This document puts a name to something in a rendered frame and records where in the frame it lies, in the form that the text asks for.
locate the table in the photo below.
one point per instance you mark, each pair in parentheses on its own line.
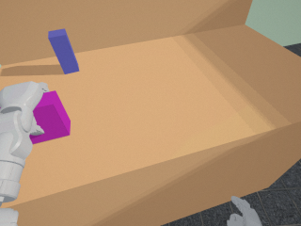
(177,106)

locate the left robot upper arm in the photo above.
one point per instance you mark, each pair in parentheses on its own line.
(8,217)

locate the left robot forearm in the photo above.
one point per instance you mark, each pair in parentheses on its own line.
(15,146)

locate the sponge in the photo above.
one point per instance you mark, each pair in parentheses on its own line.
(52,118)

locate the left robot hand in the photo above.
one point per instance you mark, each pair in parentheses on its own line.
(28,94)

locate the right robot hand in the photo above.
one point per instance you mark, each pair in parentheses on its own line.
(249,218)

